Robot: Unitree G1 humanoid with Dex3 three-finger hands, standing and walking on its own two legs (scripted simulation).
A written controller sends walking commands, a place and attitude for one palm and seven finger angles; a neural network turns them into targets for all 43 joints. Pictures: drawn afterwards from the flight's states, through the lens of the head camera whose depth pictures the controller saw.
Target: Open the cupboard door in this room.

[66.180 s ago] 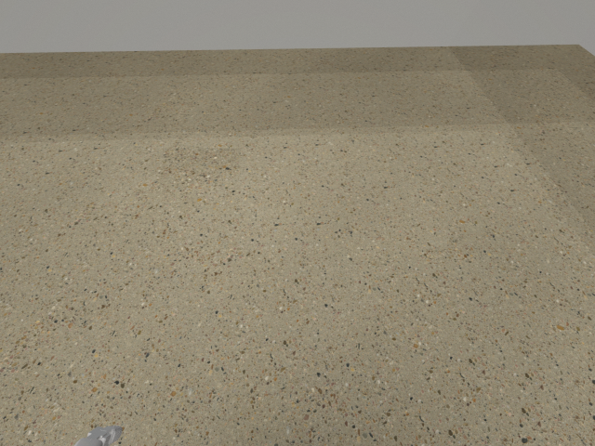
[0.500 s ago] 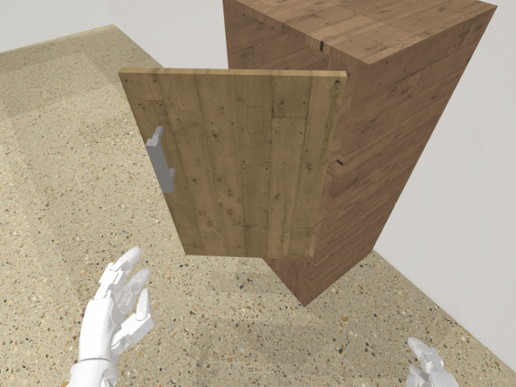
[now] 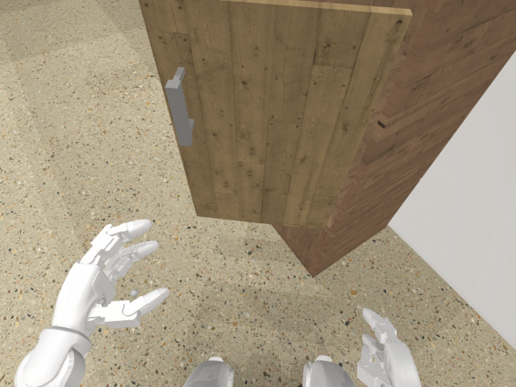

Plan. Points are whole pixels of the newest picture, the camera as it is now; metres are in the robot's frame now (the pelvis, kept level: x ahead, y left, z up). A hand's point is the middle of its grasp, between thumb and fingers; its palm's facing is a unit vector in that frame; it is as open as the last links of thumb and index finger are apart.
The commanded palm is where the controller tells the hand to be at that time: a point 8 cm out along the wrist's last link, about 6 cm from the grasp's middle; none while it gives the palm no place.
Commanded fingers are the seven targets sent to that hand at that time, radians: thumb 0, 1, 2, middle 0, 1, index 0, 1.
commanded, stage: raise the hand with hooked fingers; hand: left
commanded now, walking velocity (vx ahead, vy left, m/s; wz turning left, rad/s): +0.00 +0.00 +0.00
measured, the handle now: (183, 108) +0.54 +0.17 +0.10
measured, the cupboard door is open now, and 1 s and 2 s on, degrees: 50 50 50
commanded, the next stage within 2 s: move the hooked fingers beside the handle in 1.36 s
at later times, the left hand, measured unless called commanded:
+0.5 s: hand (96, 245) +0.28 +0.24 +0.09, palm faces +0.00 -1.00 -0.05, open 13.4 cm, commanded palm +0.25 +0.29 +0.10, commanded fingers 0.00 -0.50 0.30 -0.30 -1.20 -0.30 -1.20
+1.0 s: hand (76, 198) +0.33 +0.27 +0.13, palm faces -0.01 -1.00 -0.03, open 14.0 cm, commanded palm +0.29 +0.31 +0.13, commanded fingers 0.00 -0.50 0.30 -0.30 -1.20 -0.30 -1.20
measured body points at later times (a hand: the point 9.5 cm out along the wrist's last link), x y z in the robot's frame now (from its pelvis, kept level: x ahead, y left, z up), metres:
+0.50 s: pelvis +0.02 +0.00 +0.03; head +0.07 +0.01 +0.48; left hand +0.27 +0.29 +0.09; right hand +0.20 -0.25 -0.04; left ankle +0.00 +0.11 -0.66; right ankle +0.05 -0.13 -0.66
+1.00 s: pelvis +0.03 +0.00 +0.04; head +0.07 +0.00 +0.49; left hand +0.32 +0.32 +0.13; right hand +0.16 -0.26 -0.04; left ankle +0.00 +0.11 -0.66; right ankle +0.05 -0.13 -0.66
